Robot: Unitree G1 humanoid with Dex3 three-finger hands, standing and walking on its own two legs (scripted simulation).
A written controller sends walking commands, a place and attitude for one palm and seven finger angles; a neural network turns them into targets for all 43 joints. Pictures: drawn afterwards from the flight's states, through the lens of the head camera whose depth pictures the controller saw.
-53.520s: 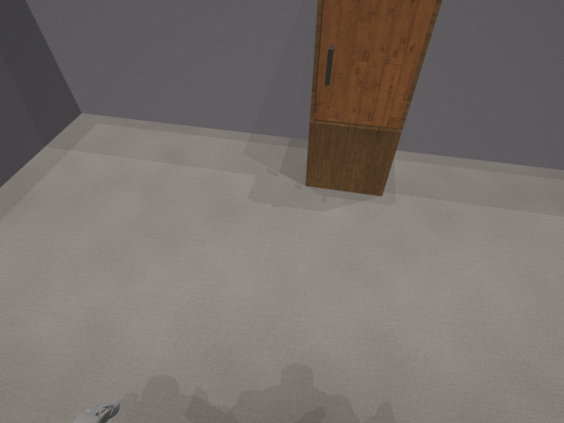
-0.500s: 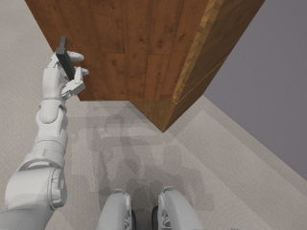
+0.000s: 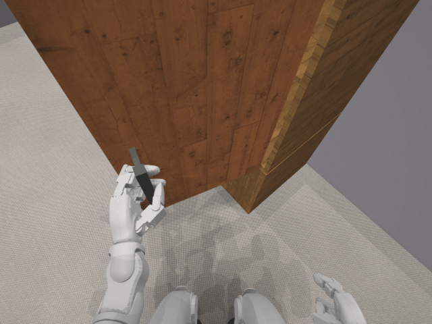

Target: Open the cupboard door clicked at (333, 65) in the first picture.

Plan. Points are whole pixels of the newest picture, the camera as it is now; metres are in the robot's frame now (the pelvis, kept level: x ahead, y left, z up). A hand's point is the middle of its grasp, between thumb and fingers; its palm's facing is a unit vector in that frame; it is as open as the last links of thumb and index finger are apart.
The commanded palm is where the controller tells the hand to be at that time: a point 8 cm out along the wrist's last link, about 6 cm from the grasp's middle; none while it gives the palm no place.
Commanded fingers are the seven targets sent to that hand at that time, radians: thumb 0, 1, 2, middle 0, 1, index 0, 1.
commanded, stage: pull the door open along its arc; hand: left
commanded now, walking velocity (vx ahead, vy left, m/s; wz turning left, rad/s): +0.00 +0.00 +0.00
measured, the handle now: (144, 178) +0.37 +0.15 +0.01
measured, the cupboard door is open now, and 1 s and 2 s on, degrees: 73 94 94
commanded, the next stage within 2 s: open thumb and fingers to let go in 0.50 s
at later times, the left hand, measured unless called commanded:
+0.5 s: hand (202, 248) +0.25 +0.04 +0.01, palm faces +0.36 -0.93 -0.03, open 5.9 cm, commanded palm +0.18 +0.07 +0.00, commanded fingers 0.00 0.90 0.90 -0.40 -1.35 -0.40 -1.35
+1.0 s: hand (209, 249) +0.25 +0.03 +0.00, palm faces +0.43 -0.90 -0.04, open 10.1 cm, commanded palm +0.19 +0.08 +0.00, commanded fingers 0.00 -0.50 0.30 -0.30 -1.20 -0.30 -1.20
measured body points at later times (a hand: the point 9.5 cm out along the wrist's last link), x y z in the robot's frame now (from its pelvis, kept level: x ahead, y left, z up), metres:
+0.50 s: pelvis +0.00 -0.05 +0.00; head +0.08 -0.05 +0.44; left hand +0.23 +0.09 +0.01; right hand +0.19 -0.24 -0.11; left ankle -0.01 +0.06 -0.63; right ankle -0.01 -0.09 -0.63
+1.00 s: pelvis -0.02 -0.09 -0.02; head +0.07 -0.11 +0.42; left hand +0.22 +0.07 +0.01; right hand +0.18 -0.28 -0.14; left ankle -0.01 +0.06 -0.63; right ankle -0.01 -0.09 -0.63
